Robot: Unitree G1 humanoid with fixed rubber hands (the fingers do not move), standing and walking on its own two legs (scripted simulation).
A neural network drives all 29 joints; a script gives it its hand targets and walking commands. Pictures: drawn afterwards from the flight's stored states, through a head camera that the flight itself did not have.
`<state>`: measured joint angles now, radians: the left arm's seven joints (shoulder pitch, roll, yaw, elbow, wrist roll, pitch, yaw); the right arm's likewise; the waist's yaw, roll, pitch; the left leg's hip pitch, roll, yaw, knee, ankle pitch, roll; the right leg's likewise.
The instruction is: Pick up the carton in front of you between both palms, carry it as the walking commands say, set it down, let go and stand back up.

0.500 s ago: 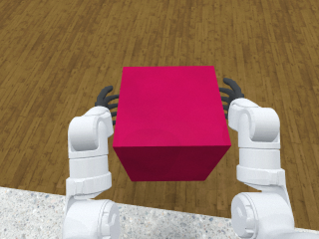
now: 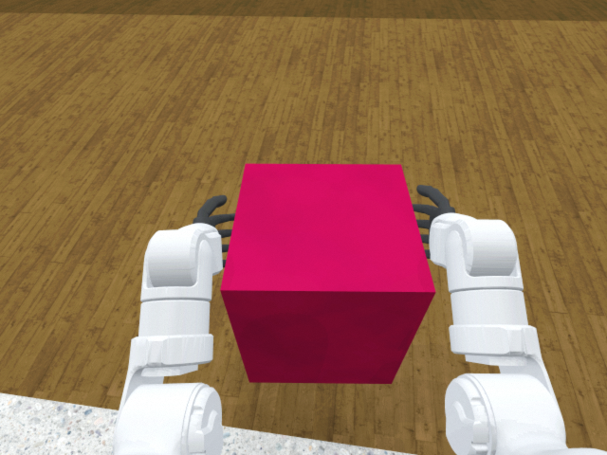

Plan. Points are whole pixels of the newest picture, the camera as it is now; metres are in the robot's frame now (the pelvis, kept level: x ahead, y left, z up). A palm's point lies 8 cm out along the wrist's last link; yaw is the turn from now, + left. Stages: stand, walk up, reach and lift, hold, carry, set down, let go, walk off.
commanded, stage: carry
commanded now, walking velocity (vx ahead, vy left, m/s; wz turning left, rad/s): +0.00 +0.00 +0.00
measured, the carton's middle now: (321, 278) +0.34 +0.00 +0.05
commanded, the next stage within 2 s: none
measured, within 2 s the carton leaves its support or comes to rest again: neither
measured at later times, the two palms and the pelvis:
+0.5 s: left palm (206, 260) +0.32 +0.14 +0.13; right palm (453, 249) +0.32 -0.16 +0.13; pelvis -0.03 +0.00 +0.00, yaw +0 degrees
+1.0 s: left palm (211, 267) +0.31 +0.13 +0.13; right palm (462, 256) +0.31 -0.17 +0.13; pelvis -0.04 -0.01 +0.00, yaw +0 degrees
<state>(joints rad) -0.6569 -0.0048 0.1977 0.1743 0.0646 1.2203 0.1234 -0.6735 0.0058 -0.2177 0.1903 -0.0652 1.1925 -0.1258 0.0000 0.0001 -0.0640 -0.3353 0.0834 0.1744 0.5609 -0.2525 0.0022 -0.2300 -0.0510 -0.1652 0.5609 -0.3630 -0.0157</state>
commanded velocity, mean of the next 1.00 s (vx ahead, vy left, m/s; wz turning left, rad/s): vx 0.00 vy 0.00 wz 0.00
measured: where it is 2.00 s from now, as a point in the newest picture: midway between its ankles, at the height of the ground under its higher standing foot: outside the picture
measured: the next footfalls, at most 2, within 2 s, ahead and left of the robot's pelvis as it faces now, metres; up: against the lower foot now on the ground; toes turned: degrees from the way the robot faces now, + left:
none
